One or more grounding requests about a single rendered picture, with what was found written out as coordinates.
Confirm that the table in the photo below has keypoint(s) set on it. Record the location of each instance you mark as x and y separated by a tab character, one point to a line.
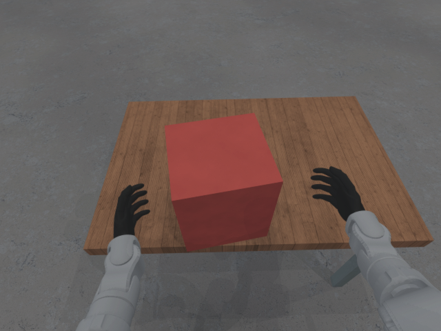
302	133

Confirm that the robot left forearm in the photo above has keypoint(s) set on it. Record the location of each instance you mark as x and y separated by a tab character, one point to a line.
115	301

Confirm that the robot right upper arm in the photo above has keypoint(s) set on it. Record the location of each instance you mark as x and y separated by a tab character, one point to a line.
419	310

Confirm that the robot right forearm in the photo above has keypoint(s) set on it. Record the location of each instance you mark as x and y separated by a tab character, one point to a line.
388	274

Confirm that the robot right hand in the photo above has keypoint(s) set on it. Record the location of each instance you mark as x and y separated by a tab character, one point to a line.
344	196

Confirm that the robot left hand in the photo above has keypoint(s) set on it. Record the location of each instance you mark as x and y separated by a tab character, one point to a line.
124	218

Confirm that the carton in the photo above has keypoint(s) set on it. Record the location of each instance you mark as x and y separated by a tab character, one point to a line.
224	181

